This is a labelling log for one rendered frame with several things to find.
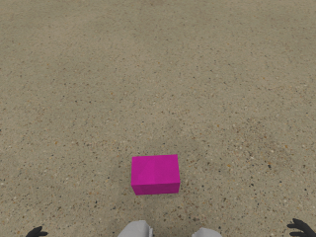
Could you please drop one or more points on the robot left hand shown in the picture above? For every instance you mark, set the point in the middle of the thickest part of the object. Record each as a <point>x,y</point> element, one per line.
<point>36,232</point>

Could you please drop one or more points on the robot right hand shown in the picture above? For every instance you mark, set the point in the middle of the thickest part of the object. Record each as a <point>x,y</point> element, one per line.
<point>300,225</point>

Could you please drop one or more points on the carton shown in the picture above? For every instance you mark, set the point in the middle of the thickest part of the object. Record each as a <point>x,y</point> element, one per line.
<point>155,174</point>

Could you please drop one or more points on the left robot thigh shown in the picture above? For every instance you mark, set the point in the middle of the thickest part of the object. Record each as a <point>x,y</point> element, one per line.
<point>137,229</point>

